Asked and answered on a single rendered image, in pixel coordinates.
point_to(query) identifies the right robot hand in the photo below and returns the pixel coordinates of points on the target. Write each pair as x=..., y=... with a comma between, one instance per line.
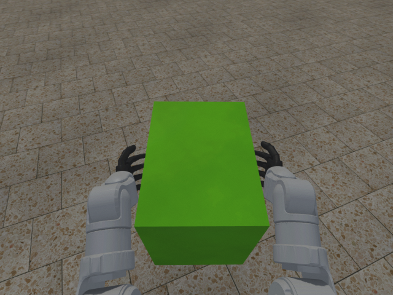
x=272, y=159

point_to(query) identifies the carton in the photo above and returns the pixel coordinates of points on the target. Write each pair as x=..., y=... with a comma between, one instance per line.
x=201, y=200

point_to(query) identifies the left robot forearm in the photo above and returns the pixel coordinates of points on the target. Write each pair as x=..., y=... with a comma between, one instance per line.
x=108, y=253

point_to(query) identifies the robot right upper arm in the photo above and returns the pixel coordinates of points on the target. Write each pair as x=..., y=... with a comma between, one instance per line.
x=299, y=286

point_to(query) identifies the left robot hand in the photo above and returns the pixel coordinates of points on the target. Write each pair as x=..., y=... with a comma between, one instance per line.
x=124, y=163

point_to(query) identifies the right robot forearm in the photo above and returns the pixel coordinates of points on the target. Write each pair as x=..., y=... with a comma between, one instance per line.
x=298, y=242

